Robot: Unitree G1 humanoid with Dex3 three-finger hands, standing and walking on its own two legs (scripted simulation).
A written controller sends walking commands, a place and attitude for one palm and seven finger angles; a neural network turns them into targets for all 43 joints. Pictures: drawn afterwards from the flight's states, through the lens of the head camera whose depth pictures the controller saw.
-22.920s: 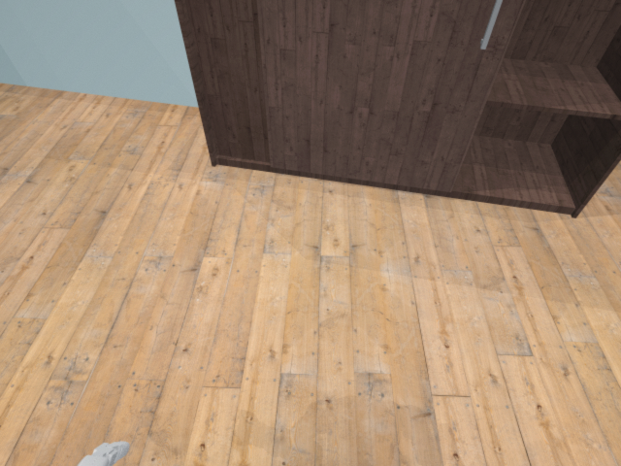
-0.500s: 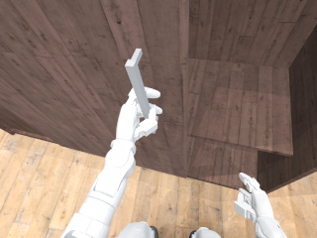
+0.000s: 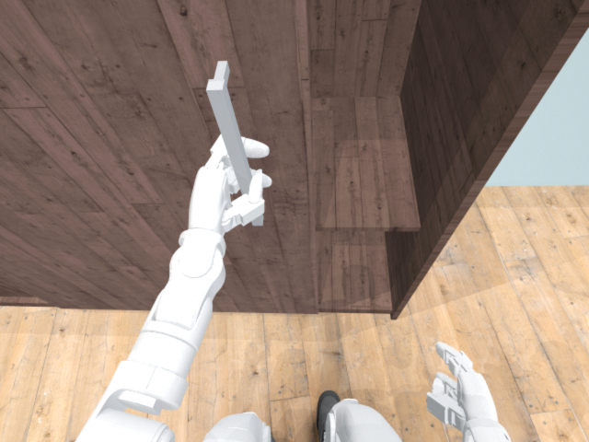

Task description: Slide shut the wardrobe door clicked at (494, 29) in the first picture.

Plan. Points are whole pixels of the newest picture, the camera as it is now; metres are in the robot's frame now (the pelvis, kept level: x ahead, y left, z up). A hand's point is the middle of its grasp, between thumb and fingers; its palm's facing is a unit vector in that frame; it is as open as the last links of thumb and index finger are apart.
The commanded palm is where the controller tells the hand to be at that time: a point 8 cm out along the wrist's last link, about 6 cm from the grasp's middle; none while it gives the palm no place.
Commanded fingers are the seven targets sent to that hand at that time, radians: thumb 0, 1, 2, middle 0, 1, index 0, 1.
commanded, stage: step sideways, sliding the door along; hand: left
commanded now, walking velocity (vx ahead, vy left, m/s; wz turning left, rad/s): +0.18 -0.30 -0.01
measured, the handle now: (243, 159) +0.44 +0.09 +0.10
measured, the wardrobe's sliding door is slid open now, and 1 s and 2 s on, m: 0.24 0.04 0.00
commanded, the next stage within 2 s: stop walking and hold the door there in 1.66 s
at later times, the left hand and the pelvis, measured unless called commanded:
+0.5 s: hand (334, 197) +0.39 -0.03 +0.08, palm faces +0.17 -0.97 -0.15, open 5.9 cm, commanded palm +0.37 -0.05 +0.08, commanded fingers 0.00 0.90 0.90 -0.45 -1.40 -0.45 -1.40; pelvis -0.03 -0.16 +0.00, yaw +2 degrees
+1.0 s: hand (427, 193) +0.40 -0.14 +0.08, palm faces +0.27 -0.95 -0.13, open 5.7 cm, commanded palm +0.37 -0.16 +0.08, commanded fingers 0.00 0.90 0.90 -0.45 -1.40 -0.45 -1.40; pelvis +0.00 -0.33 +0.00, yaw +7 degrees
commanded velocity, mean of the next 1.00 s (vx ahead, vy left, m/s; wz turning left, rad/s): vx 0.02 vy -0.29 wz -0.04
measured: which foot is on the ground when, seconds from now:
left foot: up 0.00-0.04, down 0.06-0.40, up 0.42-0.54, down 0.56-0.82, up 0.84-1.00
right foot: down 0.00-0.08, up 0.10-0.32, down 0.34-0.56, up 0.58-0.78, down 0.80-1.00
